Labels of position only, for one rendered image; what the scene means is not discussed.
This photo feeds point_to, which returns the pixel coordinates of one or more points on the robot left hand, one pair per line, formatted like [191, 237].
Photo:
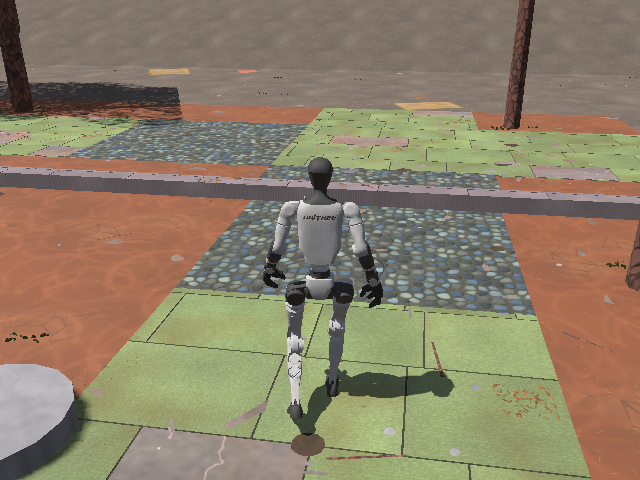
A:
[277, 274]

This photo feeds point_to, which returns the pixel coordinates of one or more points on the right robot upper arm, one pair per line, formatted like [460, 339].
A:
[351, 210]

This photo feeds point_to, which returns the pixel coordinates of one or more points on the robot right hand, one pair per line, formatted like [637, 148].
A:
[377, 292]

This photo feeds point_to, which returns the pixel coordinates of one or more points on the right robot forearm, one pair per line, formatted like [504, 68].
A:
[369, 268]

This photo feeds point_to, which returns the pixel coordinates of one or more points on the robot left thigh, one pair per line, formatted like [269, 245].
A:
[295, 301]

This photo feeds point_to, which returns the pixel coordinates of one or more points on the left robot shin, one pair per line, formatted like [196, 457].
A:
[294, 371]

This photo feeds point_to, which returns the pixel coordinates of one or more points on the left robot upper arm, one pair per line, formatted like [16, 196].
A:
[288, 210]

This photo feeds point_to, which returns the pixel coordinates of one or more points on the left robot forearm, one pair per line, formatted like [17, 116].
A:
[271, 260]

